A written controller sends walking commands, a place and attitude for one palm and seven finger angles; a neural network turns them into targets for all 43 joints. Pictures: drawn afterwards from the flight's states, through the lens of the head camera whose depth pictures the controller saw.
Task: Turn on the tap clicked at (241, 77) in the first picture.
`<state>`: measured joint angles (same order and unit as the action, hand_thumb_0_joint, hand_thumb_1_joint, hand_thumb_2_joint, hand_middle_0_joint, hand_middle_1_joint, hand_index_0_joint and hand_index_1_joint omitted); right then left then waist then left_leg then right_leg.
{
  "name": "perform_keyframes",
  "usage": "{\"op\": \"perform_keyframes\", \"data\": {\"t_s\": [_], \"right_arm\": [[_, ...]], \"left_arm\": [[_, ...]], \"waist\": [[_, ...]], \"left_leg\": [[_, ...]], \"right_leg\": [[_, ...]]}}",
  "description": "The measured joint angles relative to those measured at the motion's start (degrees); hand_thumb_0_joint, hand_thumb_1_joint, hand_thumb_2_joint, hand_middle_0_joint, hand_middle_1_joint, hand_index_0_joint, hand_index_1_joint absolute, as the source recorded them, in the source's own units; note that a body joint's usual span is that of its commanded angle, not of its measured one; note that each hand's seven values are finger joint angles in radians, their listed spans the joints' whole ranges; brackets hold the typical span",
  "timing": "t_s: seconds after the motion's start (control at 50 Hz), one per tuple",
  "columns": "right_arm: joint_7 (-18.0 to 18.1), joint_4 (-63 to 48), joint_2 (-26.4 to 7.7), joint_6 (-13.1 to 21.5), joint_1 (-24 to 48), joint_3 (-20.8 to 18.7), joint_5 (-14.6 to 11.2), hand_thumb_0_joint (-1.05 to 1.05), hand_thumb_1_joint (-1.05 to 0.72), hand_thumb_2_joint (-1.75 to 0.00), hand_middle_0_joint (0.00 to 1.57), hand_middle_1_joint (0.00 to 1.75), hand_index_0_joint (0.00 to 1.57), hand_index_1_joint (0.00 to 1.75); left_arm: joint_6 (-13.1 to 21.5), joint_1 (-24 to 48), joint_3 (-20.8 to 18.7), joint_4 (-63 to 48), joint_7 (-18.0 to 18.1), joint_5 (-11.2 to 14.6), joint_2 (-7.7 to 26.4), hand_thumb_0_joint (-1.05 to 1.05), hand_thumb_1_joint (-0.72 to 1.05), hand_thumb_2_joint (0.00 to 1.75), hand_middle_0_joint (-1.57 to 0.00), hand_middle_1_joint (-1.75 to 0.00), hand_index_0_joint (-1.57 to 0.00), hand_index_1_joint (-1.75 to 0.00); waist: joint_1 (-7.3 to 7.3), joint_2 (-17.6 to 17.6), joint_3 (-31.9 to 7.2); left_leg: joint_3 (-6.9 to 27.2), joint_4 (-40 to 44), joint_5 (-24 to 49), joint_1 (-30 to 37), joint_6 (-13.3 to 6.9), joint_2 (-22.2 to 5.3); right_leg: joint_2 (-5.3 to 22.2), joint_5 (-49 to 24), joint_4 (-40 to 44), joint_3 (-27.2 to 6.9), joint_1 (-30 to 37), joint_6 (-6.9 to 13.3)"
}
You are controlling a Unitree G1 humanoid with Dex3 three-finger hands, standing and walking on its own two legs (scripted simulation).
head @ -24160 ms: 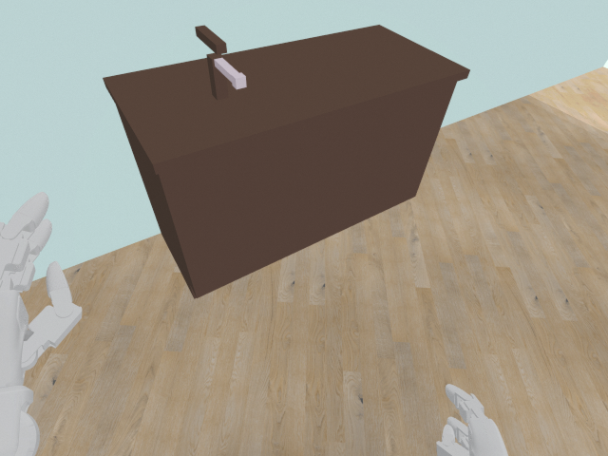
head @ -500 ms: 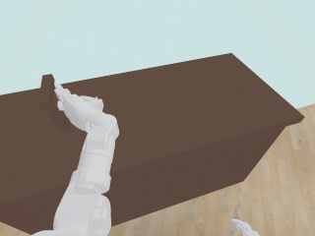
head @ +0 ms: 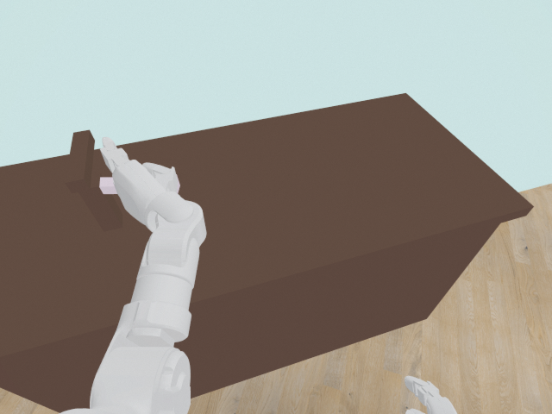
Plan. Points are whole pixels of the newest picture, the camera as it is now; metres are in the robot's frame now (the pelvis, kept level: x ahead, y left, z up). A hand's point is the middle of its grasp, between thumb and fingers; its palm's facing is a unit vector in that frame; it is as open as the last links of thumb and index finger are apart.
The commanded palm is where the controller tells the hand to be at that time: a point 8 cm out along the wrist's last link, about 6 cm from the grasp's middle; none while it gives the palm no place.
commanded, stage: draw the hand back beside the body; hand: left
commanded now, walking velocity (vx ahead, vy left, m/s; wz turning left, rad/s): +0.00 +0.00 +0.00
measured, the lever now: (170, 185) +0.47 +0.23 +0.06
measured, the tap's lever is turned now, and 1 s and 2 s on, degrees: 73 73 73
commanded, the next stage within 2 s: step back with the hand held close in 1.42 s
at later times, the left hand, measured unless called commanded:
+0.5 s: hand (123, 229) +0.29 +0.21 +0.17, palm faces +0.27 -0.94 -0.22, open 7.6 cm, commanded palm +0.26 +0.25 +0.16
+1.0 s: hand (62, 277) +0.23 +0.25 +0.16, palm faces +0.31 -0.91 -0.27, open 7.4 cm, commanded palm +0.19 +0.30 +0.18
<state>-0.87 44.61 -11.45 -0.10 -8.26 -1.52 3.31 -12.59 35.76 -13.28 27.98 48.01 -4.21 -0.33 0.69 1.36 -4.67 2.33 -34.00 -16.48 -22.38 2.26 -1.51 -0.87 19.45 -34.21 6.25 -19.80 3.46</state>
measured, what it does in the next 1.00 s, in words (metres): stands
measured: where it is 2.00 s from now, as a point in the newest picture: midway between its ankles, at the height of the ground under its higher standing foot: outside the picture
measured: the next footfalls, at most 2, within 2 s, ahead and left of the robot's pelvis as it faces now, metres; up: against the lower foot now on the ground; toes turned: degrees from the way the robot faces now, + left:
none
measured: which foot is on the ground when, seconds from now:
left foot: down 0.00-1.00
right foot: down 0.00-1.00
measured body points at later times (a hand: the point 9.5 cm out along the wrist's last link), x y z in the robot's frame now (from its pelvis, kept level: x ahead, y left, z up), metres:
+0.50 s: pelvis -0.01 +0.01 +0.02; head -0.02 -0.01 +0.47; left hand +0.27 +0.25 +0.18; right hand +0.17 -0.22 -0.08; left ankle +0.01 +0.15 -0.73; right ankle -0.02 -0.08 -0.73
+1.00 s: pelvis +0.00 +0.04 +0.02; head -0.02 +0.03 +0.47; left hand +0.21 +0.30 +0.17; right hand +0.18 -0.19 -0.06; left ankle +0.01 +0.15 -0.73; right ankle -0.02 -0.07 -0.73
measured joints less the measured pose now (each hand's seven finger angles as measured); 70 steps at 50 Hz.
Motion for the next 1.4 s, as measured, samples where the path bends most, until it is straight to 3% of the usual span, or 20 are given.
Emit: {"op": "perform_keyframes", "data": {"t_s": [0.08,0.12,0.16,0.22,0.28,0.32,0.4,0.46,0.54,0.68,0.9,1.04,1.18,1.3,1.4], "right_arm": [[2.4,-3.1,0.0,-1.9,-1.0,0.3,-1.6,0.01,-0.9,-0.89,0.2,0.3,0.2,0.3],[3.4,-4.6,-0.4,-2.8,-1.7,0.6,-2.6,0.01,-0.9,-0.89,0.2,0.3,0.2,0.3],[4.4,-5.6,-0.8,-3.7,-2.3,1.1,-3.6,0.01,-0.9,-0.89,0.2,0.3,0.2,0.3],[4.3,-7.0,-0.9,-4.0,-2.7,1.5,-4.3,0.01,-0.9,-0.89,0.2,0.3,0.2,0.3],[4.1,-8.7,-1.1,-2.8,-3.3,1.5,-4.8,0.01,-0.9,-0.9,0.2,0.3,0.2,0.3],[4.0,-9.2,-1.7,-1.2,-3.8,1.2,-4.8,0.01,-0.9,-0.9,0.2,0.3,0.2,0.3],[4.2,-8.3,-3.5,1.7,-3.7,0.8,-4.7,0.01,-0.9,-0.9,0.2,0.3,0.2,0.3],[4.3,-7.0,-3.8,2.6,-2.1,1.2,-4.6,0.01,-0.9,-0.9,0.2,0.3,0.2,0.3],[4.2,-7.0,-2.2,2.2,0.6,2.4,-4.7,0.02,-0.9,-0.9,0.2,0.3,0.2,0.3],[3.9,-9.9,0.5,1.8,0.4,3.8,-4.3,0.01,-0.9,-0.89,0.2,0.3,0.2,0.3],[3.6,-8.2,-1.4,2.1,-2.0,2.9,-3.9,0.02,-0.9,-0.9,0.2,0.3,0.2,0.3],[3.7,-8.4,-1.2,3.2,-1.3,2.7,-3.5,0.02,-0.9,-0.9,0.2,0.3,0.2,0.3],[3.4,-9.2,-1.0,4.0,-1.2,2.6,-3.5,0.02,-0.9,-0.9,0.2,0.3,0.2,0.3],[3.6,-8.8,-1.2,4.1,-0.9,2.6,-3.5,0.01,-0.9,-0.9,0.2,0.3,0.2,0.3],[3.9,-8.4,-0.9,4.3,-0.6,2.9,-3.4,0.02,-0.9,-0.89,0.2,0.3,0.2,0.3]], "left_arm": [[2.4,-6.7,4.1,-7.6,-12.6,1.2,3.3,0.02,0.91,0.9,-0.15,-0.15,-0.15,-0.15],[3.2,-10.8,5.3,-10.9,-18.5,3.2,4.7,0.02,0.91,0.9,-0.16,-0.16,-0.16,-0.16],[2.7,-15.1,5.2,-14.0,-22.3,6.1,5.3,0.01,0.9,0.9,-0.16,-0.16,-0.16,-0.16],[5.1,-23.1,4.7,-16.0,-29.7,8.2,9.2,0.01,0.9,0.9,-0.17,-0.17,-0.17,-0.17],[7.8,-30.8,3.9,-19.2,-35.0,9.1,14.0,0.01,0.9,0.9,-0.17,-0.18,-0.17,-0.18],[9.8,-34.3,3.7,-22.3,-36.8,9.1,16.2,0.02,0.9,0.9,-0.18,-0.18,-0.17,-0.18],[14.0,-35.6,5.3,-27.5,-38.2,8.8,17.8,0.02,0.9,0.9,-0.17,-0.2,-0.17,-0.19],[17.0,-34.1,7.2,-28.4,-38.9,8.7,17.2,0.02,0.9,0.9,-0.17,-0.2,-0.17,-0.2],[18.8,-34.0,8.7,-27.4,-40.5,8.9,16.0,0.01,0.9,0.9,-0.18,-0.22,-0.17,-0.21],[18.0,-41.8,6.9,-31.7,-42.4,9.0,16.4,0.01,0.9,0.9,-0.19,-0.24,-0.19,-0.24],[18.6,-50.5,2.4,-41.7,-41.7,9.1,17.9,0.01,0.9,0.9,-0.2,-0.27,-0.2,-0.27],[18.2,-55.5,2.4,-46.0,-41.6,8.6,18.0,0.01,0.9,0.9,-0.21,-0.29,-0.2,-0.29],[18.7,-60.7,-0.8,-51.3,-41.5,8.9,19.7,0.01,0.9,0.9,-0.21,-0.3,-0.21,-0.3],[18.5,-59.8,-1.0,-50.5,-41.2,8.8,18.7,0.01,0.9,0.9,-0.21,-0.3,-0.21,-0.3],[17.9,-58.8,-0.1,-49.6,-41.0,8.7,18.0,0.01,0.9,0.9,-0.21,-0.3,-0.21,-0.3]], "waist": [[-0.34,0.0,0.6],[-0.49,0.2,0.6],[-0.56,0.4,0.7],[-1.39,0.3,1.2],[-1.49,0.2,2.8],[-0.68,0.4,4.3],[2.08,1.7,7.1],[3.11,2.4,8.1],[2.5,2.0,8.2],[0.76,1.1,7.4],[3.13,1.5,7.5],[3.08,0.8,7.4],[3.17,1.2,6.6],[4.09,1.6,7.1],[4.0,1.4,7.3]], "left_leg": [[-1.4,1.7,0.2,3.0,-0.3,-0.2],[-2.1,2.8,0.3,5.1,-0.3,-0.5],[-2.7,4.1,0.4,7.5,-0.4,-0.8],[-3.4,6.6,1.1,11.2,-0.4,-1.0],[-3.7,8.2,1.7,13.8,-0.3,-1.4],[-3.5,8.9,2.2,14.8,-0.1,-1.6],[-2.5,10.1,3.6,15.8,-0.4,-1.1],[-2.0,11.2,4.8,16.2,-1.0,-0.4],[-2.4,12.8,6.0,16.5,-1.4,0.0],[-3.7,13.9,6.0,18.0,-1.6,-0.2],[-3.3,12.9,5.0,18.3,-2.4,0.6],[-3.3,12.5,4.7,18.1,-2.6,0.9],[-3.1,11.3,3.8,17.7,-2.6,0.8],[-2.5,10.9,3.9,17.1,-2.6,1.0],[-2.3,11.0,4.1,17.1,-2.5,0.9]], "right_leg": [[-0.2,-0.2,0.8,-1.3,2.1,-0.1],[-0.5,-0.5,1.8,-2.0,3.8,-0.2],[-0.8,-1.0,3.2,-2.7,6.0,-0.3],[-1.1,-1.8,5.5,-3.4,9.3,-0.3],[-1.6,-2.8,7.7,-3.7,12.1,-0.1],[-1.7,-3.7,9.2,-3.5,13.5,-0.1],[-1.4,-5.5,11.8,-2.5,15.7,-0.5],[-0.8,-6.5,13.0,-2.0,16.2,-0.9],[-0.4,-7.5,14.0,-2.3,16.2,-1.3],[-0.5,-8.3,15.6,-3.7,17.4,-1.6],[0.3,-8.0,16.1,-3.3,18.7,-2.5],[0.5,-7.7,15.8,-3.2,18.6,-2.7],[0.5,-7.1,15.3,-3.0,18.6,-2.8],[0.6,-6.8,14.6,-2.5,18.1,-2.7],[0.5,-6.7,14.3,-2.2,17.9,-2.5]]}}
